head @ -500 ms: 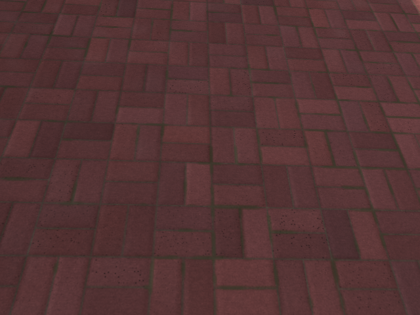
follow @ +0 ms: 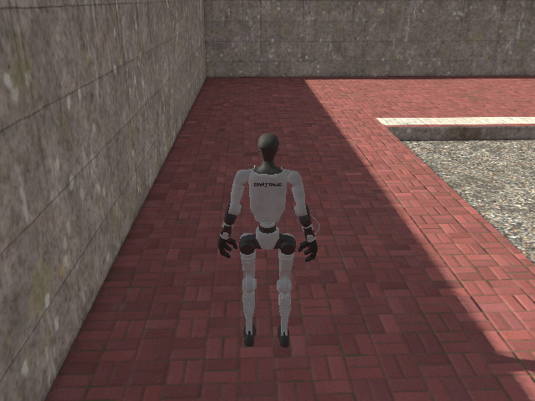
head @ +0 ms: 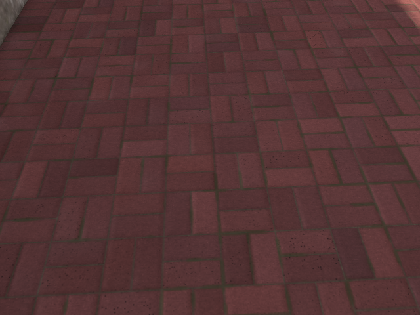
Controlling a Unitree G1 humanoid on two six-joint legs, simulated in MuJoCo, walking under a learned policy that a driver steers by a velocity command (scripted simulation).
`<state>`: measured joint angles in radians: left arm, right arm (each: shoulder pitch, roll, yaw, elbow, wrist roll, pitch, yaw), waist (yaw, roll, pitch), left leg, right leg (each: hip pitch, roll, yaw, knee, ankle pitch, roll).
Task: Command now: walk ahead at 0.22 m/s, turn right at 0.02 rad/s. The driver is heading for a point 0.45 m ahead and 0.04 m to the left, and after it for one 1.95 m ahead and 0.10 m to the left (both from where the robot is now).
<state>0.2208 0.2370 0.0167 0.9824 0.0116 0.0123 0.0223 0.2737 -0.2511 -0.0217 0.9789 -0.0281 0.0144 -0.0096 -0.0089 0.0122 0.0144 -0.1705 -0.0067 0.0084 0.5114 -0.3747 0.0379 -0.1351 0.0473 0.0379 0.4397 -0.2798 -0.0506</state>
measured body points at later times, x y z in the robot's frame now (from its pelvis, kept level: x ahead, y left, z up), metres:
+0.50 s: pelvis +0.17 +0.02 +0.00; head +0.20 +0.03 +0.44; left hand +0.36 +0.25 -0.13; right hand +0.07 -0.21 -0.14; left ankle +0.02 +0.11 -0.74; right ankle +0.32 -0.09 -0.70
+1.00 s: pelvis +0.45 -0.01 +0.00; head +0.48 -0.01 +0.45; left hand +0.38 +0.23 -0.14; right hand +0.61 -0.24 -0.13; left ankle +0.62 +0.14 -0.69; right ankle +0.36 -0.07 -0.74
